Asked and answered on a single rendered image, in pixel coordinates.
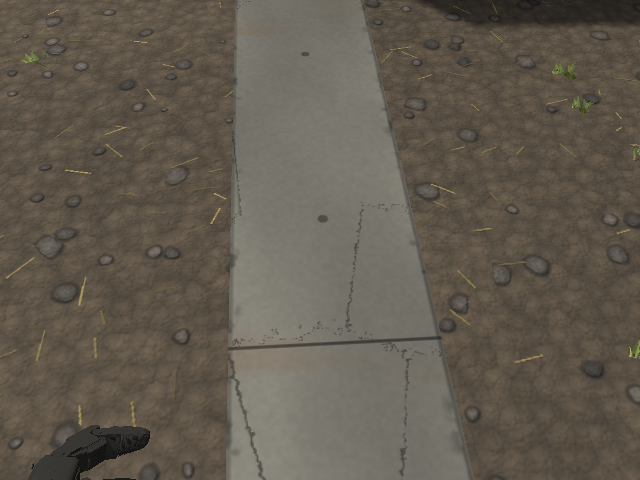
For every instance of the left robot hand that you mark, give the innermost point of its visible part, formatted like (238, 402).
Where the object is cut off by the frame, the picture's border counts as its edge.
(86, 449)

